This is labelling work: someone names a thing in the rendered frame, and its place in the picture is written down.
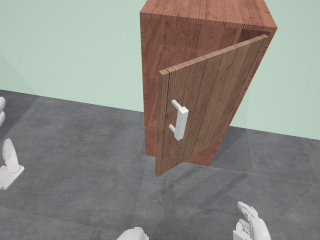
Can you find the handle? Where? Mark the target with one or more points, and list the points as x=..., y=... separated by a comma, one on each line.
x=181, y=121

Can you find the robot left hand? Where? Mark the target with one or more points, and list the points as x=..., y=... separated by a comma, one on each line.
x=12, y=170

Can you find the cupboard door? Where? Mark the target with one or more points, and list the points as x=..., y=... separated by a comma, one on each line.
x=209, y=87

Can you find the robot right hand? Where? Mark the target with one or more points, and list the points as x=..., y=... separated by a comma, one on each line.
x=256, y=229

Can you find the robot left thigh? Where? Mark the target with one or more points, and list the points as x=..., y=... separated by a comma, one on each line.
x=133, y=234

